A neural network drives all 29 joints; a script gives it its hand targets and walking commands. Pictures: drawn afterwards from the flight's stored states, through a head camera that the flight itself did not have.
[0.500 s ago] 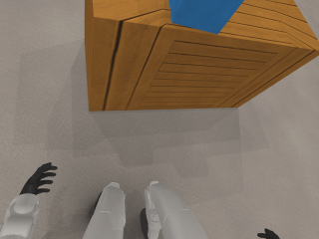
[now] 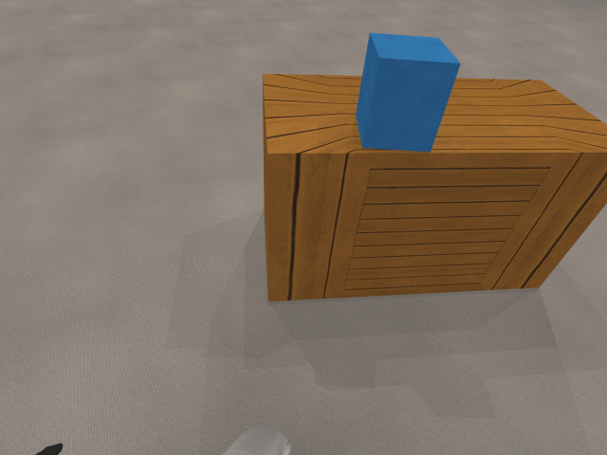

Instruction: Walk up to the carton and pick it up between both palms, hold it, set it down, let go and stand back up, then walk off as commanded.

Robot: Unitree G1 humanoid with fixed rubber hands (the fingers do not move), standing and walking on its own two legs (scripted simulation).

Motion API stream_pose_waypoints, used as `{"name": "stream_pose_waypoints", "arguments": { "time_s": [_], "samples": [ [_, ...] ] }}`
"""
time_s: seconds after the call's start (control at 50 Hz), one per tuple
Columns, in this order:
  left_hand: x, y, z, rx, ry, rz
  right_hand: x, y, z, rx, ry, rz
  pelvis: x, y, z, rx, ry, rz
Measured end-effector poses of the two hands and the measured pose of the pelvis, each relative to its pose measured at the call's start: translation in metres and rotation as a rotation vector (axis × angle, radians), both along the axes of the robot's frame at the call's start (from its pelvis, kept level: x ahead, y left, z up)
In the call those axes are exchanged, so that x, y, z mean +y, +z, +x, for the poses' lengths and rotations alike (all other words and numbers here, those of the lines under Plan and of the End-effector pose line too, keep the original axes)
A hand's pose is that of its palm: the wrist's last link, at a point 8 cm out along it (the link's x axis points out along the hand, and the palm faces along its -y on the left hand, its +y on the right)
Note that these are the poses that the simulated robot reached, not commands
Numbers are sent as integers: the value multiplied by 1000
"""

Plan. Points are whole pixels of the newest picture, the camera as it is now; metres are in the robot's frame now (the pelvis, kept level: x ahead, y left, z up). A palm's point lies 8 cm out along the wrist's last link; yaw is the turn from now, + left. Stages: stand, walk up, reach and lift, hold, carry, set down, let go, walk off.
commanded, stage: walk off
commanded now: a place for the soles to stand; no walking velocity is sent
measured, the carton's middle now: (400, 92) +1.05 -0.22 +0.05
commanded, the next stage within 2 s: none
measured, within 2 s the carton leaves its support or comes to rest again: neither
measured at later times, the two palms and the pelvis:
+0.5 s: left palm out of the picture +0.00 +0.22 -0.14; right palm out of the picture -0.02 -0.48 -0.08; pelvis -0.10 -0.11 -0.05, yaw +0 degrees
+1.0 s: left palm out of the picture +0.00 +0.11 -0.08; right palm out of the picture +0.03 -0.58 -0.09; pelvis -0.05 -0.23 -0.02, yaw +4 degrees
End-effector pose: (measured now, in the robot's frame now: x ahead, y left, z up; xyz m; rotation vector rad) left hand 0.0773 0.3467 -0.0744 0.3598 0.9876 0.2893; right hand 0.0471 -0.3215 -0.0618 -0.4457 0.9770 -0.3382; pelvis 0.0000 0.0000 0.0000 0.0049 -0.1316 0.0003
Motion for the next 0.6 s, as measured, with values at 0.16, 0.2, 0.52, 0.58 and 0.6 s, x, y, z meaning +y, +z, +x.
{"name": "stream_pose_waypoints", "arguments": {
  "time_s": [0.16, 0.2, 0.52, 0.58, 0.6],
  "samples": [
    [-13, -40, -8, 15, -104, -41, -24, -3, -132, 222, -65, -101, 3, -24, -51, 45, -37, 73],
    [-27, -55, -20, 69, -154, -74, -27, -4, -151, 200, -97, -116, 0, -29, -62, 33, -80, 97],
    [-132, -69, -86, 38, -71, -61, -160, -22, -47, 20, 160, -193, -119, -55, -103, 19, 28, 69],
    [-146, -59, -115, 54, -2, -36, -161, -28, -6, -52, 201, -134, -140, -52, -99, 2, 49, 81],
    [-149, -52, -121, 55, 20, -28, -159, -27, 5, -70, 210, -111, -145, -47, -96, 2, 48, 85]
  ]
}}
